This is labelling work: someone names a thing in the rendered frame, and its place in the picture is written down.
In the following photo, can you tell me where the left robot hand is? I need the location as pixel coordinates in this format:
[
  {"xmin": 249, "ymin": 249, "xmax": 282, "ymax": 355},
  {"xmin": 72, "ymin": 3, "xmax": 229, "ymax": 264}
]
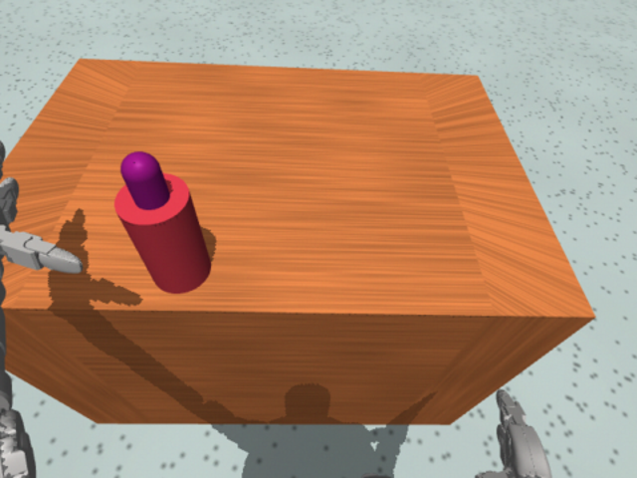
[{"xmin": 0, "ymin": 140, "xmax": 83, "ymax": 274}]

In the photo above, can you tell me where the bottle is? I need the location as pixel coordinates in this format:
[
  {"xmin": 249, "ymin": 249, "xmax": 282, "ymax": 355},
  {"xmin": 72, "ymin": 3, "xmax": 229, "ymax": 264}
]
[{"xmin": 114, "ymin": 151, "xmax": 211, "ymax": 294}]

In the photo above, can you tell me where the right robot hand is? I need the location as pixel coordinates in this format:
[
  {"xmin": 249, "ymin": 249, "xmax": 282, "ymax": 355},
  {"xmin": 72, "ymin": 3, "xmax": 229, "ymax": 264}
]
[{"xmin": 475, "ymin": 389, "xmax": 552, "ymax": 478}]

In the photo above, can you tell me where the left robot arm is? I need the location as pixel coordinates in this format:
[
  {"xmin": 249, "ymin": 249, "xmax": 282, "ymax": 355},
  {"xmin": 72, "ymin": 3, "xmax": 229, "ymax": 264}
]
[{"xmin": 0, "ymin": 258, "xmax": 36, "ymax": 478}]

